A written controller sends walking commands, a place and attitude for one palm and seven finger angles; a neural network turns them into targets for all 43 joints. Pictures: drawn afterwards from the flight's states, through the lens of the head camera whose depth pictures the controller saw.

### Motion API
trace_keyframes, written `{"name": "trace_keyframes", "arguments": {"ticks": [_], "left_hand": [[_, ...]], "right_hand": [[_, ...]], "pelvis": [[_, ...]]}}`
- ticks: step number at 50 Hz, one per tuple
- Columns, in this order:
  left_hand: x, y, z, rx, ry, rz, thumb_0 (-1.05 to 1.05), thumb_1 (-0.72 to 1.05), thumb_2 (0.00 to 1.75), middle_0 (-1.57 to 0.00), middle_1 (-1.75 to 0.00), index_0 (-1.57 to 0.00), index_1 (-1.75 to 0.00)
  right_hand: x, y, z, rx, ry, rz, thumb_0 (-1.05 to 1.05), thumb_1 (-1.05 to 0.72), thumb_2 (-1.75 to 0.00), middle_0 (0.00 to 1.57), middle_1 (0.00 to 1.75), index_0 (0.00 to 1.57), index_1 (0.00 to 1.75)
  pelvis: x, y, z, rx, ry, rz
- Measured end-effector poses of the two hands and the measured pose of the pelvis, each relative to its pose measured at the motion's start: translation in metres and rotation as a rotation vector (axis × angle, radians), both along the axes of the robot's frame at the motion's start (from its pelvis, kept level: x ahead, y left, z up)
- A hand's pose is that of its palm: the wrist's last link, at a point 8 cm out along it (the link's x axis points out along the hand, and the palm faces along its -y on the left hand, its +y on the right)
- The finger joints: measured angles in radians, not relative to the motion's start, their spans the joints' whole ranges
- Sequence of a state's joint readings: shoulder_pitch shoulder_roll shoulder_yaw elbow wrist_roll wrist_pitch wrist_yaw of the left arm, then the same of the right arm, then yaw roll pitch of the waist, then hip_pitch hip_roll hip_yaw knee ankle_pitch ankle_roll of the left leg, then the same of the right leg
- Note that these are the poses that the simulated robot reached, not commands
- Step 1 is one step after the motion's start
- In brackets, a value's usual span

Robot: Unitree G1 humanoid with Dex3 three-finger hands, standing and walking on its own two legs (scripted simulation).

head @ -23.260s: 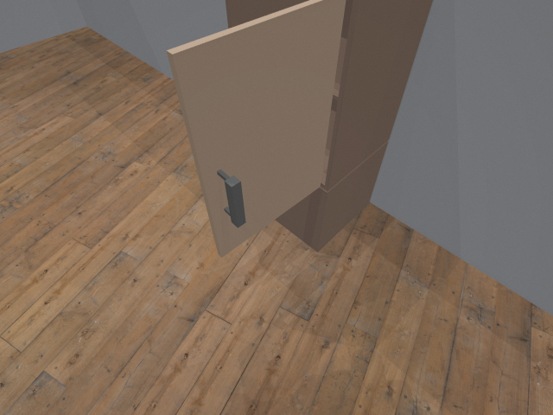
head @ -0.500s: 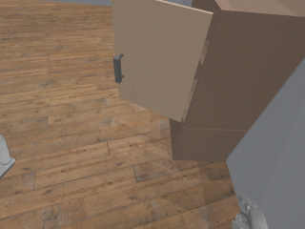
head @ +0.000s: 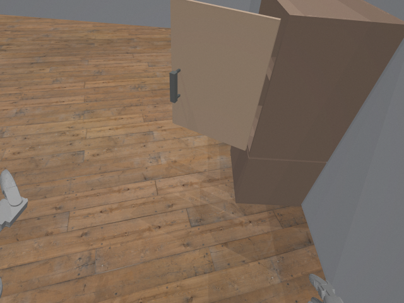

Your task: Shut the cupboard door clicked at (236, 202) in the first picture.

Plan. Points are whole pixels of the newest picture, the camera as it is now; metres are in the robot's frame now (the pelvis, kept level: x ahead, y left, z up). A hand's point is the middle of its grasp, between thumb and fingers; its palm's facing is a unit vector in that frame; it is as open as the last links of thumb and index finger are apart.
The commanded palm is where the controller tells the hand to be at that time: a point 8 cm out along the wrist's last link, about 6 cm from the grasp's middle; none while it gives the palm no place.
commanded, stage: stop stepping back and stand still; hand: left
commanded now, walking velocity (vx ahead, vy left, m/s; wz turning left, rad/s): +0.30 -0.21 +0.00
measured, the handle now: (176, 85) +1.04 +0.14 -0.09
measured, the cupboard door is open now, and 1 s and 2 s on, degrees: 64 64 64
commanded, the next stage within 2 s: let the arm hang, fingers relaxed in 0.90 s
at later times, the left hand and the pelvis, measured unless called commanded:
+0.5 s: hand (80, 192) +0.23 +0.20 +0.18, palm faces +0.42 -0.80 -0.43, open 7.4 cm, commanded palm +0.18 +0.25 +0.19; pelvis +0.03 -0.05 +0.00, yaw -2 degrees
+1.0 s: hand (80, 172) +0.27 +0.21 +0.18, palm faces +0.37 -0.79 -0.49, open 7.4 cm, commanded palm none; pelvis +0.06 -0.04 +0.01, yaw -3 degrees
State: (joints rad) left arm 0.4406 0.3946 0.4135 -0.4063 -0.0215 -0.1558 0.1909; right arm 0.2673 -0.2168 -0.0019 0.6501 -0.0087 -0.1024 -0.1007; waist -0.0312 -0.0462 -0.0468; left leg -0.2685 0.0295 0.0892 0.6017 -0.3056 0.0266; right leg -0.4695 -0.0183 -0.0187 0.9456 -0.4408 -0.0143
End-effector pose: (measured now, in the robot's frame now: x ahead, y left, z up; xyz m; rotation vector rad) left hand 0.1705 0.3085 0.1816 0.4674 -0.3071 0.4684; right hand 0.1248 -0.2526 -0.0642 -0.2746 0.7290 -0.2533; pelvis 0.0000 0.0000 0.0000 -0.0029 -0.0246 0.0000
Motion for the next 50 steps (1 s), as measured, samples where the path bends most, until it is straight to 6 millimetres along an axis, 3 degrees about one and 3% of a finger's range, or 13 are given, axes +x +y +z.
{"name": "trace_keyframes", "arguments": {"ticks": [6, 11, 15, 19, 24, 29, 35, 39, 45, 50], "left_hand": [[-0.017, -0.014, 0.021, 0.088, 0.017, -0.08, 0.02, 0.89, 0.9, -0.21, -0.3, -0.21, -0.3], [-0.017, -0.019, 0.034, 0.129, 0.006, -0.039, 0.02, 0.89, 0.9, -0.21, -0.3, -0.22, -0.3], [-0.003, -0.025, 0.025, 0.127, 0.051, 0.028, 0.02, 0.89, 0.9, -0.21, -0.3, -0.21, -0.3], [0.014, -0.046, 0.006, 0.064, 0.088, 0.027, 0.02, 0.89, 0.9, -0.21, -0.3, -0.21, -0.3], [0.02, -0.072, 0.008, 0.041, 0.068, -0.055, 0.02, 0.89, 0.9, -0.22, -0.3, -0.22, -0.3], [0.026, -0.066, 0.021, 0.108, -0.012, -0.082, 0.02, 0.88, 0.9, -0.22, -0.3, -0.22, -0.3], [0.046, -0.046, 0.016, 0.077, 0.016, -0.009, 0.02, 0.89, 0.9, -0.22, -0.3, -0.22, -0.3], [0.06, -0.052, 0.005, 0.042, 0.087, -0.023, 0.02, 0.89, 0.9, -0.21, -0.3, -0.21, -0.3], [0.065, -0.068, 0.004, 0.051, 0.135, -0.103, 0.02, 0.89, 0.9, -0.21, -0.3, -0.22, -0.3], [0.06, -0.058, 0.015, 0.099, 0.121, -0.092, 0.02, 0.89, 0.9, -0.22, -0.3, -0.22, -0.3]], "right_hand": [[-0.028, 0.017, 0.003, 0.07, 0.045, -0.011, 0.02, -0.9, -0.89, 0.21, 0.3, 0.21, 0.3], [-0.03, 0.018, -0.007, 0.109, 0.083, -0.002, 0.02, -0.9, -0.89, 0.21, 0.3, 0.21, 0.3], [-0.015, 0.006, -0.021, 0.14, 0.074, 0.01, 0.02, -0.89, -0.89, 0.21, 0.3, 0.21, 0.3], [0.004, -0.016, -0.034, 0.136, 0.074, 0.025, 0.02, -0.9, -0.89, 0.21, 0.3, 0.21, 0.3], [0.025, -0.041, -0.017, 0.083, 0.053, 0.008, 0.02, -0.9, -0.89, 0.21, 0.3, 0.21, 0.3], [0.047, -0.055, -0.001, 0.006, -0.003, -0.013, 0.02, -0.9, -0.89, 0.21, 0.3, 0.2, 0.3], [0.068, -0.045, 0.006, 0.026, -0.031, -0.01, 0.02, -0.9, -0.89, 0.2, 0.3, 0.2, 0.3], [0.077, -0.032, 0.002, 0.07, -0.032, 0.013, 0.02, -0.9, -0.89, 0.2, 0.3, 0.2, 0.3], [0.076, -0.018, -0.005, 0.115, -0.01, 0.009, 0.02, -0.9, -0.89, 0.21, 0.3, 0.21, 0.3], [0.069, -0.015, -0.007, 0.118, 0.011, -0.007, 0.02, -0.9, -0.89, 0.21, 0.3, 0.21, 0.3]], "pelvis": [[-0.002, -0.004, 0.014, -0.026, -0.006, -0.011], [0.004, -0.014, 0.017, -0.038, 0.005, -0.025], [0.011, -0.029, 0.008, -0.013, 0.015, -0.033], [0.013, -0.04, -0.001, -0.014, 0.011, -0.026], [0.023, -0.046, 0.004, 0.012, 0.001, -0.033], [0.037, -0.046, -0.001, -0.015, -0.006, -0.028], [0.051, -0.044, 0.005, -0.007, 0.014, -0.05], [0.053, -0.043, 0.007, -0.01, 0.029, -0.052], [0.058, -0.041, 0.007, -0.007, 0.036, -0.055], [0.059, -0.039, 0.007, -0.008, 0.035, -0.059]]}}
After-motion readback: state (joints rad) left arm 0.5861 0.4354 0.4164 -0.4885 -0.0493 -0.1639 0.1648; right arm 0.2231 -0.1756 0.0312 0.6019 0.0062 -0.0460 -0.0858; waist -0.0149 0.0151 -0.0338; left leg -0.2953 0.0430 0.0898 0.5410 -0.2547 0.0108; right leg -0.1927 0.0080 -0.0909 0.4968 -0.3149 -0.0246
